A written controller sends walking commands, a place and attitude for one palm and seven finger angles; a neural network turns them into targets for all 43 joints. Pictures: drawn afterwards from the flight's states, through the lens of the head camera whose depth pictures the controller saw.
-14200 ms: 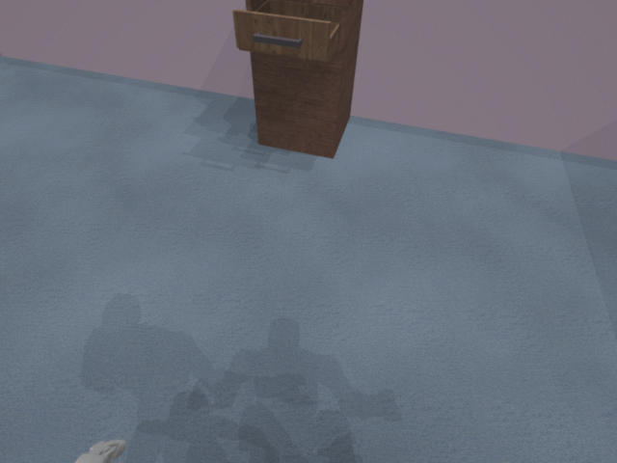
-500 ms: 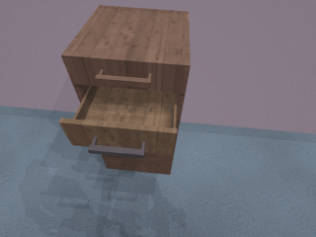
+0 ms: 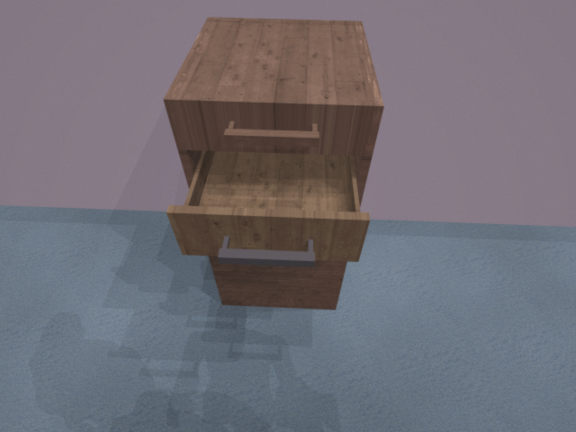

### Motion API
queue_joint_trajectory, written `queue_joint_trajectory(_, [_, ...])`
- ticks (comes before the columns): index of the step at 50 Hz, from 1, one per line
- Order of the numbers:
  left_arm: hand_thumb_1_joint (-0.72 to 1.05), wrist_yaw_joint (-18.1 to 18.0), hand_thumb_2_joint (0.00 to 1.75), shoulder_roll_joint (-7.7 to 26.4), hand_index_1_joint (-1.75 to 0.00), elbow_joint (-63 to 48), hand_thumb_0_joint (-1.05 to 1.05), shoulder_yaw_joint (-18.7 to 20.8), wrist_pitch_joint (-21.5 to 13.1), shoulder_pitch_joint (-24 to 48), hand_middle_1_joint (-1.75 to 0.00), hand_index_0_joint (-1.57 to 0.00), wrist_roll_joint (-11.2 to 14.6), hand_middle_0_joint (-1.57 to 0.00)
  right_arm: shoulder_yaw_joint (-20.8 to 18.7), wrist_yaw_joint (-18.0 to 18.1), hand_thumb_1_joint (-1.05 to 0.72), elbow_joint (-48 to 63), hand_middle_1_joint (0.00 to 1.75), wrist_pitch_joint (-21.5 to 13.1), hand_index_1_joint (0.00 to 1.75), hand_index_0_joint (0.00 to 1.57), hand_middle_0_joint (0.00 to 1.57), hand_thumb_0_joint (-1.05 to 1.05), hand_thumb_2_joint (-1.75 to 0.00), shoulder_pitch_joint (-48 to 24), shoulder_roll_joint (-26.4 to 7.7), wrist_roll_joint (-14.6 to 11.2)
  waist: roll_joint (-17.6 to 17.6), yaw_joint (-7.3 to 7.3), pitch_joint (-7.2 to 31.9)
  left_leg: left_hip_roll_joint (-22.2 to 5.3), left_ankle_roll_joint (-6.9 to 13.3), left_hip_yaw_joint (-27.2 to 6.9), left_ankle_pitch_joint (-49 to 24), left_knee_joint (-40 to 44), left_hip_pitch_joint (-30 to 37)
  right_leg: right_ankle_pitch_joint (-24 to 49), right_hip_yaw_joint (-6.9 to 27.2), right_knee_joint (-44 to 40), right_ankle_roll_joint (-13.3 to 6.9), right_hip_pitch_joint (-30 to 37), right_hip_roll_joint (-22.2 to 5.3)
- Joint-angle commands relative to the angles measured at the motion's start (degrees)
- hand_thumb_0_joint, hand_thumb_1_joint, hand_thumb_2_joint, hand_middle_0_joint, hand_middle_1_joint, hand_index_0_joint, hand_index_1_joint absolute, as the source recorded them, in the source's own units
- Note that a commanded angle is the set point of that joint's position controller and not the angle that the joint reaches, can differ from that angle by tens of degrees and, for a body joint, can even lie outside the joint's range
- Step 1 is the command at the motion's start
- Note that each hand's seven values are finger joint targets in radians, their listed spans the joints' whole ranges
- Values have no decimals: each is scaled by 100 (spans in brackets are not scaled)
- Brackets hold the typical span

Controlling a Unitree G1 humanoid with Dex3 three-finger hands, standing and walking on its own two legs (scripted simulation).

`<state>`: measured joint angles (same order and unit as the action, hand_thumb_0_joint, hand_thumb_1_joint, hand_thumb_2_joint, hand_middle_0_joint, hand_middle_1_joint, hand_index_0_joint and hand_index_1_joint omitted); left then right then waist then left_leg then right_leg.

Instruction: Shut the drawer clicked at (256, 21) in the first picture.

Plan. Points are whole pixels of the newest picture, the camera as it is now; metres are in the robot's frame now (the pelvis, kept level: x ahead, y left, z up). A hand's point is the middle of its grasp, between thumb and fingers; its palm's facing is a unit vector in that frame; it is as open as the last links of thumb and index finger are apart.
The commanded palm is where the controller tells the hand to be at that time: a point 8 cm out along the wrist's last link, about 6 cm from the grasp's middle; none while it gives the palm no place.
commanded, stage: come to a stop and stand still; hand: left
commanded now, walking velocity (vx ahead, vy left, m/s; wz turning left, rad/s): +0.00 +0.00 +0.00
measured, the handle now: (267, 249) +0.46 +0.07 -0.09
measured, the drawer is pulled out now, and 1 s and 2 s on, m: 0.19 0.19 0.19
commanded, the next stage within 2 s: look again from close up in 0.64 s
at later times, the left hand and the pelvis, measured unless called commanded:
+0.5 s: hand out of the picture +0.00 +0.24 -0.18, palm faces +0.00 -0.98 -0.18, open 7.3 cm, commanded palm none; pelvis -0.02 +0.07 +0.00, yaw -1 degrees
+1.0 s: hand out of the picture -0.01 +0.22 -0.17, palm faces +0.01 -0.99 -0.16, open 7.4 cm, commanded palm none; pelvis +0.00 +0.06 +0.01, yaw -1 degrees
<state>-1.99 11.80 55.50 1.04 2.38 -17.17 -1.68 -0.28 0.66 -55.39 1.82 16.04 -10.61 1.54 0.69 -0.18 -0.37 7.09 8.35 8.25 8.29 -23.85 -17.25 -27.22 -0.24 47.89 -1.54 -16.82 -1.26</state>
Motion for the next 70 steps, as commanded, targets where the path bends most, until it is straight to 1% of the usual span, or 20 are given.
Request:
queue_joint_trajectory(1, [90,-60,90,467,-30,176,0,162,-2,-1490,-30,-20,13,-20,-274,66,-90,329,30,-73,30,20,20,0,-90,-83,-806,-5,480,-296,-71,-1363,-1292,-1781,1259,2052,234,-259,-542,-1452,-98,651,254])
queue_joint_trajectory(3, [90,-88,90,421,-30,379,0,186,-51,-1943,-30,-20,21,-20,-310,55,-90,244,30,-5,30,20,20,0,-90,-97,-800,-56,56,-421,-157,-967,-1626,-1225,1007,1540,32,314,-603,-3082,-236,1453,223])
queue_joint_trajectory(4, [90,-125,90,511,-30,424,0,212,-88,-1950,-30,-20,-20,-20,-304,53,-90,190,30,25,30,20,20,0,-90,-56,-621,-142,-757,-390,-142,-490,-1860,-654,959,175,-111,305,127,-3556,-590,1457,-460])
queue_joint_trajectory(5, [90,-166,90,657,-30,188,0,210,-113,-1146,-30,-20,-49,-20,-304,61,-90,117,30,54,30,20,20,0,-90,197,-359,-188,-2059,-75,-266,-277,-1342,-714,1648,-2125,21,-150,1670,-4068,-1230,233,-1722])
queue_joint_trajectory(6, [90,-212,90,620,-30,-264,0,116,-152,88,-30,-20,-68,-20,-399,33,-90,161,30,88,30,20,20,0,-90,504,-625,-60,-1383,442,-670,-594,-977,-1138,1816,-3315,-125,289,1620,-4047,-1392,-779,-2068])
queue_joint_trajectory(8, [90,-197,90,380,-30,-419,0,78,-366,677,-30,-20,19,-20,-305,-68,-90,-68,30,-6,30,20,20,0,-90,623,-424,-90,-971,579,-618,-907,-821,-1245,1371,-3172,-189,1471,721,-3574,-1111,-582,-1473])
queue_joint_trajectory(10, [90,-147,90,452,-30,-205,0,90,-386,214,-30,-20,-25,-20,-227,-87,-90,31,30,-88,30,20,20,0,-90,410,-259,-128,-862,383,-732,-849,-812,-827,1474,-1750,-208,2686,301,-2883,-841,-7,-1233])
queue_joint_trajectory(12, [90,-99,90,512,-30,114,0,48,-339,-330,-30,-20,29,-20,-126,-31,-90,-165,30,-174,30,20,20,0,-90,477,-109,-93,-383,219,-457,-702,-843,-563,627,-159,709,2381,249,-2171,-506,-36,-962])
queue_joint_trajectory(13, [90,-76,90,436,-30,190,0,41,-292,-493,-30,-20,72,-20,-94,-1,-90,-235,30,-253,30,20,20,0,-90,609,-235,-79,220,135,-391,-870,-774,-936,-73,61,849,1914,165,-1721,-261,19,-594])
queue_joint_trajectory(14, [90,-56,90,305,-30,223,0,40,-250,-734,-30,-20,118,-20,-115,48,-90,-230,30,-322,30,20,20,0,-90,612,-509,-52,1053,-31,-192,-1550,-498,-1739,-889,165,822,988,-54,-1463,-11,-49,-256])
queue_joint_trajectory(15, [90,-61,90,169,-30,183,0,2,-229,-843,-30,-20,110,-20,-144,94,-90,-165,30,-320,30,20,20,0,-90,513,-687,-54,1197,-128,-257,-1965,-197,-2120,-895,418,547,221,-165,-1414,109,19,-112])
queue_joint_trajectory(18, [90,-43,90,142,-30,371,0,-18,-116,-608,-30,-20,66,-20,-118,154,-90,-207,30,-308,30,20,20,0,-90,351,-633,-58,833,-105,-452,-1979,-66,-2643,152,1115,189,-146,-49,-905,48,13,-83])
queue_joint_trajectory(23, [90,-14,90,-50,-30,424,0,-15,-157,-470,-30,-20,66,-20,-111,175,-90,-263,30,-324,30,20,20,0,-90,216,-477,-71,263,-131,-70,-1801,-38,-2182,337,980,369,306,54,-1379,51,256,-184])
queue_joint_trajectory(30, [90,-30,90,86,-30,492,0,-52,-267,-302,-30,-20,73,-20,-89,118,-90,-372,30,-306,30,20,20,0,-90,211,-315,-98,-390,-6,-315,-1257,-518,-1622,564,696,317,1206,338,-2602,-114,502,-419])
queue_joint_trajectory(47, [90,-88,90,70,-30,646,0,-112,-311,-533,-30,-20,89,-20,22,156,-90,-622,30,-366,30,20,20,0,-90,326,-330,-133,-58,3,-181,-1251,-504,-1349,-1066,391,1027,1936,275,-2663,-5,622,-497])
queue_joint_trajectory(66, [90,-108,90,1,-30,742,0,-135,-349,-653,-30,-20,100,-20,52,187,-90,-748,30,-364,30,20,20,0,-90,345,-279,-136,-218,-27,-226,-1248,-506,-1281,-1399,308,1170,2372,275,-2752,-31,792,-544])
queue_joint_trajectory(67, [90,-289,90,229,-30,760,0,-128,-549,-815,-30,-20,-12,-20,30,103,-90,-357,30,-437,30,20,20,0,-90,-15,-520,-146,-536,-74,-315,-1291,-664,-1263,-2458,-896,754,4135,449,-2673,96,545,-588])
queue_joint_trajectory(68, [90,-234,90,1306,-32,-8032,0,308,-1591,3101,-32,-22,1110,-22,-229,280,-90,1537,30,-1159,30,20,20,0,-90,377,-1557,-335,594,687,2496,-864,-681,-1172,-2863,-301,2581,3842,-171,-1942,72,396,-106])
queue_joint_trajectory(69, [90,-461,90,790,-34,-6718,0,168,-1261,1046,-34,-24,744,-24,65,415,-90,1199,30,-1767,30,20,20,0,-90,-140,-933,-297,1787,172,2539,-1176,-701,-1137,-3645,75,3286,1954,-216,-1323,-72,43,156])
queue_joint_trajectory(70, [90,-728,90,572,-37,-6165,0,-14,-925,642,-37,-26,672,-26,-116,349,-90,808,30,-1966,30,20,20,0,-90,-27,-934,-300,1412,258,2076,-1134,-890,-1211,-3319,33,2565,1013,-203,-1224,19,-260,131])
